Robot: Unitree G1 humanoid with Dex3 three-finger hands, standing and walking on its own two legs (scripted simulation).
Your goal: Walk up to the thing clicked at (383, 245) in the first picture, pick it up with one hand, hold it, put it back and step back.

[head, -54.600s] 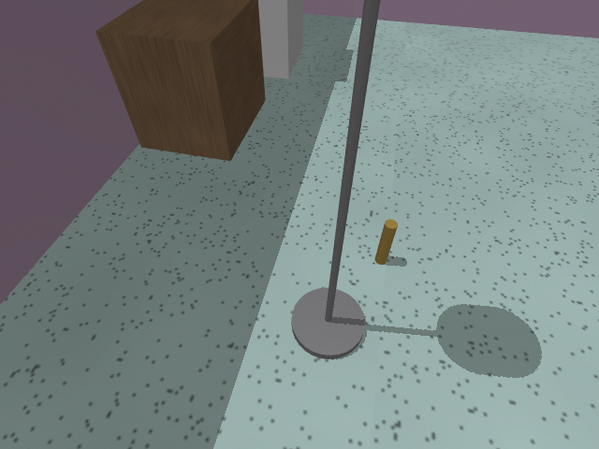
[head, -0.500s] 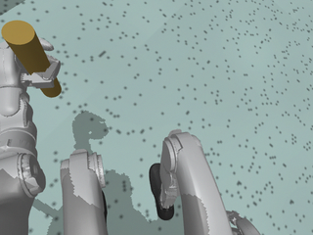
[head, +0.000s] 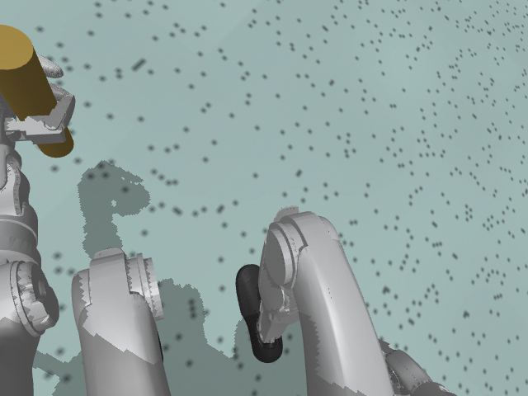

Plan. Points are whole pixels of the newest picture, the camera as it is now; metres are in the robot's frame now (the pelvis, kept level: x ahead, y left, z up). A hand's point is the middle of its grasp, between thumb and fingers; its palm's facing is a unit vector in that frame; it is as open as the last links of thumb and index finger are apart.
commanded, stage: lower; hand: left
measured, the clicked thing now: (36, 107) +0.52 +0.22 -0.09
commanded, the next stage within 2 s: loosen in 1.30 s
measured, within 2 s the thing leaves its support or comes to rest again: rests again in 1.64 s
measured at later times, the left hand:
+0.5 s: hand (63, 120) +0.52 +0.20 -0.13, palm faces +0.07 -1.00 -0.02, open 6.5 cm
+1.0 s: hand (72, 128) +0.52 +0.19 -0.16, palm faces +0.06 -1.00 -0.03, open 6.5 cm
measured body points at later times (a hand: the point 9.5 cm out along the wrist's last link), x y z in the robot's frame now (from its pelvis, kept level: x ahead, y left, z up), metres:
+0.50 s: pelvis +0.00 +0.01 -0.01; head +0.26 +0.12 +0.33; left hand +0.52 +0.25 -0.13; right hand +0.05 -0.27 -0.07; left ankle +0.08 +0.11 -0.30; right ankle +0.14 -0.12 -0.30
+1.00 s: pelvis -0.01 +0.01 -0.01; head +0.27 +0.15 +0.31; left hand +0.52 +0.24 -0.16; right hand +0.06 -0.26 -0.06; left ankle +0.08 +0.11 -0.30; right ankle +0.14 -0.12 -0.30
